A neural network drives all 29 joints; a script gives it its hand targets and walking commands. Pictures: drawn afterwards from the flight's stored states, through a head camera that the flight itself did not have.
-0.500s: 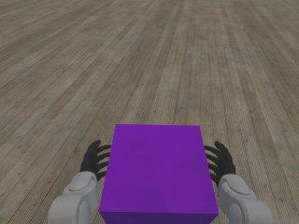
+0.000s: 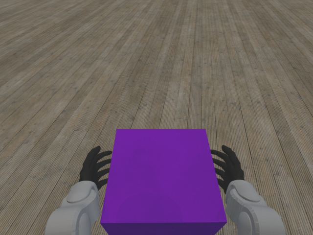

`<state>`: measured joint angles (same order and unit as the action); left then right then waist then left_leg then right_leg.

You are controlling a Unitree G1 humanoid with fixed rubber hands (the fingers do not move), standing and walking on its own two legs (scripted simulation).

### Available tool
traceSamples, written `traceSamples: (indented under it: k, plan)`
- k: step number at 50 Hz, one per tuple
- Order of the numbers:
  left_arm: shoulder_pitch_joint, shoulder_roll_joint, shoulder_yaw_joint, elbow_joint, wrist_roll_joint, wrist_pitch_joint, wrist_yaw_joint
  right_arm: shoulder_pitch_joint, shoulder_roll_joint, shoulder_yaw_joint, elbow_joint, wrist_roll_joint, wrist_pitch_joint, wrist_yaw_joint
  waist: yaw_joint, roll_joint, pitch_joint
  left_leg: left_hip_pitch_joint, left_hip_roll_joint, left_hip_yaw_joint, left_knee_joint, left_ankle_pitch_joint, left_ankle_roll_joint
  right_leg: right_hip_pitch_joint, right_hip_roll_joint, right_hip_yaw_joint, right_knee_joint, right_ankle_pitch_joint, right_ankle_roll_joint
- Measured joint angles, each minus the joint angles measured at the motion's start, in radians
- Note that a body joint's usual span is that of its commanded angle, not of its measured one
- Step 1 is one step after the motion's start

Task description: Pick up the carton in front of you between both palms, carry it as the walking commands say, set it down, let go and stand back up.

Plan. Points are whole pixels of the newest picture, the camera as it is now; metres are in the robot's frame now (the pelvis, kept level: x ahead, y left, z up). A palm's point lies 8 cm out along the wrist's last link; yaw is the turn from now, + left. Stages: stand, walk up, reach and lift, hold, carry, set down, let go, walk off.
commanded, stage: carry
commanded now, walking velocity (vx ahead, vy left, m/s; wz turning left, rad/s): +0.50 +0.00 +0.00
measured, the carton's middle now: (160, 192) +0.23 +0.00 +0.02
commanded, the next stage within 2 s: none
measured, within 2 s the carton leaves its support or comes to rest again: neither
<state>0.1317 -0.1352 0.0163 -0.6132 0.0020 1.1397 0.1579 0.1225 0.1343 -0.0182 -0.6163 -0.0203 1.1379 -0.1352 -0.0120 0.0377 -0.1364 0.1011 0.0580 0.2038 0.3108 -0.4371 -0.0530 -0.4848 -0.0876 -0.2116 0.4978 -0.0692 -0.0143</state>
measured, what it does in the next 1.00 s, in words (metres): walks ahead: left foot, then right foot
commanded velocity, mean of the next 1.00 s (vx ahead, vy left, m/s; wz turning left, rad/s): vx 0.06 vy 0.00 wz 0.00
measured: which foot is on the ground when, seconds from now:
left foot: down 0.00-0.00, up 0.02-0.44, down 0.46-1.00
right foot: down 0.00-0.50, up 0.52-0.62, down 0.64-1.00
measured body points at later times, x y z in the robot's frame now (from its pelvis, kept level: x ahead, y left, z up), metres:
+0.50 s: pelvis +0.28 +0.01 +0.00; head +0.26 +0.01 +0.45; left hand +0.52 +0.16 +0.10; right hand +0.51 -0.14 +0.10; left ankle +0.39 +0.10 -0.72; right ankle +0.13 -0.10 -0.72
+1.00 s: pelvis +0.36 +0.01 +0.01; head +0.32 +0.01 +0.46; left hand +0.59 +0.15 +0.10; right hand +0.58 -0.16 +0.10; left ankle +0.39 +0.10 -0.72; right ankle +0.24 -0.11 -0.72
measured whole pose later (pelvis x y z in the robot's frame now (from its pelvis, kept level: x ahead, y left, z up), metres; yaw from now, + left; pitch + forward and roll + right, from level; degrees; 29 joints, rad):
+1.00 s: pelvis +0.36 +0.01 +0.01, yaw -2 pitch +3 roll +1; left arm 0.09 -0.13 0.02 -0.51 0.03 1.16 0.15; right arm 0.08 0.14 -0.05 -0.52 -0.03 1.15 -0.12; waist 0.00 -0.01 -0.15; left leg -0.35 0.07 0.24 0.54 -0.23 0.04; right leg -0.10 -0.07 -0.13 0.48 -0.42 0.03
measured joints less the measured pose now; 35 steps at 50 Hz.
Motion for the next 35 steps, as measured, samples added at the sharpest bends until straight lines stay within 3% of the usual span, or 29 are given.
traceSamples:
  k: [2, 5, 7, 12, 16, 23, 25, 27, 29, 31, 34, 35]
  plan:
    - [-0.031, 0.001, -0.004, 0.052, 0.001, -0.001, 0.001, -0.016, -0.005, -0.019, 0.021, -0.004, 0.012, -0.005, 0.015, 0.046, 0.010, -0.083, 0.060, -0.032, 0.257, -0.043, 0.011, 0.014, 0.027, -0.031, 0.065, -0.063, -0.050]
    - [-0.046, 0.000, 0.007, 0.076, -0.013, 0.003, 0.005, -0.029, 0.004, -0.036, 0.029, 0.006, 0.027, -0.017, 0.028, 0.019, 0.042, -0.322, 0.021, -0.114, 0.708, -0.011, 0.033, 0.069, 0.017, -0.034, 0.040, -0.109, -0.056]
    - [-0.033, -0.002, 0.010, 0.064, -0.015, -0.005, 0.003, -0.026, 0.003, -0.026, 0.027, 0.006, 0.021, -0.015, 0.029, 0.002, 0.054, -0.445, 0.009, -0.122, 0.791, 0.037, 0.050, 0.130, 0.015, -0.038, -0.029, -0.109, -0.058]
    - [-0.019, -0.002, 0.014, 0.060, -0.004, -0.027, -0.009, -0.025, 0.001, -0.006, 0.041, -0.019, -0.007, 0.000, 0.046, -0.027, 0.054, -0.625, 0.029, -0.095, 0.636, 0.140, 0.046, 0.282, 0.020, -0.027, -0.180, -0.112, -0.043]
    - [-0.030, -0.001, 0.008, 0.041, -0.002, -0.025, -0.011, -0.025, 0.001, -0.008, 0.014, -0.020, -0.009, 0.003, 0.032, -0.023, 0.063, -0.664, 0.036, -0.065, 0.418, 0.251, 0.034, 0.393, 0.022, -0.022, -0.232, -0.149, -0.019]
    - [-0.027, 0.000, 0.002, 0.013, 0.003, 0.004, -0.012, -0.031, 0.001, -0.014, -0.017, -0.003, 0.032, -0.009, 0.008, -0.014, 0.039, -0.539, 0.010, 0.012, 0.131, 0.517, 0.037, 0.504, 0.025, -0.005, -0.120, -0.332, 0.044]
    - [-0.042, -0.001, 0.020, 0.020, 0.008, 0.022, -0.007, -0.049, -0.001, -0.008, 0.022, -0.004, 0.027, -0.008, -0.001, -0.048, 0.033, -0.519, -0.008, 0.033, 0.152, 0.392, 0.109, 0.461, -0.008, 0.011, 0.014, -0.367, 0.063]
    - [-0.067, 0.002, 0.025, 0.037, 0.013, 0.042, 0.002, -0.067, -0.002, -0.019, 0.060, 0.005, 0.021, -0.006, -0.006, -0.069, 0.052, -0.515, -0.014, 0.038, 0.173, 0.328, 0.136, 0.402, -0.007, 0.064, 0.114, -0.410, 0.074]
    - [-0.069, 0.002, 0.022, 0.037, 0.013, 0.043, 0.006, -0.070, -0.002, -0.027, 0.068, 0.015, 0.015, -0.005, -0.004, -0.070, 0.075, -0.496, -0.007, 0.043, 0.155, 0.343, 0.108, 0.354, 0.007, 0.097, 0.120, -0.451, 0.067]
    - [-0.064, 0.001, 0.014, 0.040, 0.017, 0.033, 0.005, -0.060, -0.001, -0.029, 0.064, 0.011, 0.005, 0.000, -0.006, -0.068, 0.092, -0.475, -0.008, 0.048, 0.136, 0.326, 0.121, 0.320, 0.011, 0.108, 0.076, -0.458, 0.063]
    - [-0.052, 0.001, 0.000, 0.056, 0.029, 0.022, -0.002, -0.029, 0.003, -0.029, 0.065, -0.001, -0.010, 0.008, -0.014, -0.068, 0.095, -0.451, -0.018, 0.043, 0.141, 0.302, 0.125, 0.340, 0.003, 0.101, -0.018, -0.254, 0.057]
    - [-0.045, 0.001, -0.003, 0.064, 0.030, 0.017, -0.006, -0.021, 0.003, -0.028, 0.070, -0.001, -0.013, 0.011, -0.012, -0.066, 0.083, -0.449, -0.017, 0.041, 0.147, 0.291, 0.122, 0.352, 0.003, 0.097, -0.030, -0.262, 0.056]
